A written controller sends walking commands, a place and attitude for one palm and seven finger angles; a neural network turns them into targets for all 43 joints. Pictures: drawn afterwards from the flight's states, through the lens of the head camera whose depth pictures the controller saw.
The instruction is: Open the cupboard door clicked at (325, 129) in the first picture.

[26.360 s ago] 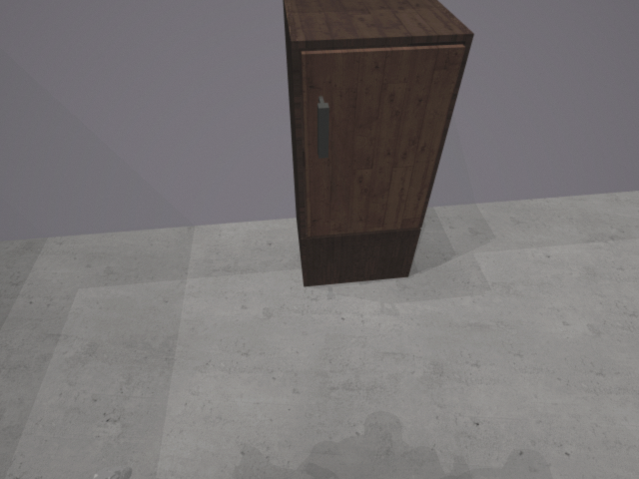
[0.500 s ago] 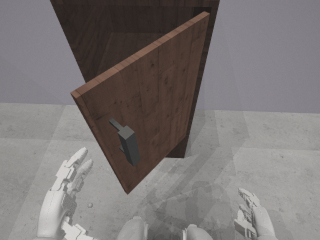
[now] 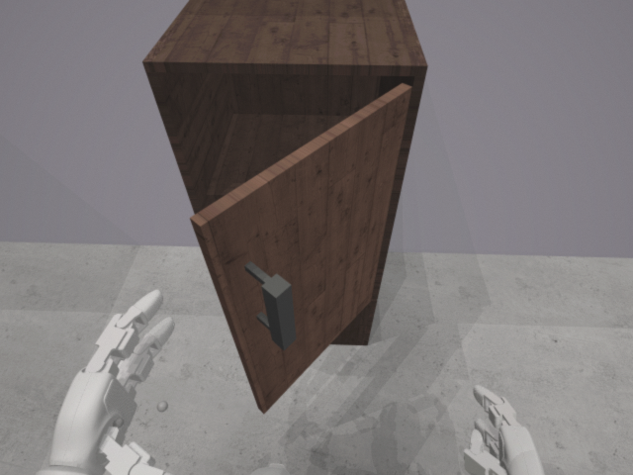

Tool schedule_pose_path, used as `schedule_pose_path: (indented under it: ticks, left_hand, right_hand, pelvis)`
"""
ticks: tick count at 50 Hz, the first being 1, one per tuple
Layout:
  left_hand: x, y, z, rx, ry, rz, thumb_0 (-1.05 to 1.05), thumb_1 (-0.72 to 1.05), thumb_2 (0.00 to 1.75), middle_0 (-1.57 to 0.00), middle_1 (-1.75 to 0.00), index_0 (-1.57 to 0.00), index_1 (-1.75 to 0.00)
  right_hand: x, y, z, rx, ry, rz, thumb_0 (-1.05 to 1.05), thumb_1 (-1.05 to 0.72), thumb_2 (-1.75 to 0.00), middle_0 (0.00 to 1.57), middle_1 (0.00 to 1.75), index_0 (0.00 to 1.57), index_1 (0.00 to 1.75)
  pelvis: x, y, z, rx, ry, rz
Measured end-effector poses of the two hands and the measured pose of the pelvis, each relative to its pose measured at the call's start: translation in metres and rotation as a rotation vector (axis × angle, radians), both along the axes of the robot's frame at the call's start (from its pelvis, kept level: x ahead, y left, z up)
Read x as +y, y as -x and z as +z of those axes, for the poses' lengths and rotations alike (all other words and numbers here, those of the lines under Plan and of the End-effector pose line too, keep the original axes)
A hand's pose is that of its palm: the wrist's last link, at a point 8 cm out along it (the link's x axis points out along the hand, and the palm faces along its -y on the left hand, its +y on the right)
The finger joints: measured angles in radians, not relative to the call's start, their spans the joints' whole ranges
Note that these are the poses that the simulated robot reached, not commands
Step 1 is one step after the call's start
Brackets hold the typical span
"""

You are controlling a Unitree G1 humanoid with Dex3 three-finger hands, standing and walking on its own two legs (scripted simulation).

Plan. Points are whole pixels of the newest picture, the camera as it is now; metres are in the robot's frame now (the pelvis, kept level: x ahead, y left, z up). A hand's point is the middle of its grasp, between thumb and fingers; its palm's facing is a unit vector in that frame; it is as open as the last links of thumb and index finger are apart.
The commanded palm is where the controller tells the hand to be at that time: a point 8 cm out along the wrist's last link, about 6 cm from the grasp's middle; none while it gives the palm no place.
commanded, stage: draw the hand back to the body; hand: left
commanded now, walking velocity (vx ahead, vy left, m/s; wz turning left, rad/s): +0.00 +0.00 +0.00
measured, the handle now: (269, 305) +0.33 +0.09 +0.03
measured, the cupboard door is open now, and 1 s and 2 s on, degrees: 50 50 50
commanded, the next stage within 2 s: step back with the hand held close in 1.18 s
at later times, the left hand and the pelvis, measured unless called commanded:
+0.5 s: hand (58, 343) +0.20 +0.24 +0.17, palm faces +0.31 -0.87 -0.39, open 12.8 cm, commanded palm +0.16 +0.29 +0.19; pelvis +0.03 +0.02 +0.05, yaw -1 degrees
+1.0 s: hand (16, 289) +0.22 +0.26 +0.22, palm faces +0.42 -0.82 -0.39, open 7.7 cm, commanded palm +0.17 +0.30 +0.24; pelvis +0.03 +0.00 +0.07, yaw -1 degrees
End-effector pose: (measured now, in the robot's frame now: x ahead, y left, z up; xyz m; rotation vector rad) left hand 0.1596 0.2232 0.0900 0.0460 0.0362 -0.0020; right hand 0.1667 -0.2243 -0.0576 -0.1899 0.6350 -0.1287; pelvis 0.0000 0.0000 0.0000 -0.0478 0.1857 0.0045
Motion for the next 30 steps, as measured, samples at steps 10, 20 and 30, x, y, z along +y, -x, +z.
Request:
schedule_pose_path:
  ticks: [10,20,30]
  left_hand:
    - [0.026,-0.004,0.043,-0.016,-0.186,0.107,-0.01,-0.40,0.34,-0.16,-0.30,-0.15,-0.30]
    - [0.047,-0.001,0.074,0.053,-0.326,0.268,-0.01,-0.10,0.47,-0.17,-0.30,-0.17,-0.30]
    - [0.069,-0.014,0.118,-0.065,-0.379,0.356,0.00,0.25,0.62,-0.18,-0.30,-0.18,-0.30]
  right_hand:
    - [0.012,-0.010,0.024,-0.031,0.011,-0.003,0.02,-0.90,-0.90,0.20,0.30,0.20,0.30]
    - [0.029,-0.020,0.038,-0.007,-0.003,0.020,0.02,-0.90,-0.90,0.20,0.30,0.20,0.30]
    - [0.030,-0.031,0.051,-0.013,0.001,0.055,0.02,-0.90,-0.90,0.20,0.30,0.20,0.30]
  pelvis:
    - [0.009,-0.009,0.019,-0.058,-0.003,-0.010]
    - [0.018,-0.022,0.045,-0.137,-0.016,-0.014]
    - [0.019,-0.029,0.061,-0.204,-0.025,-0.016]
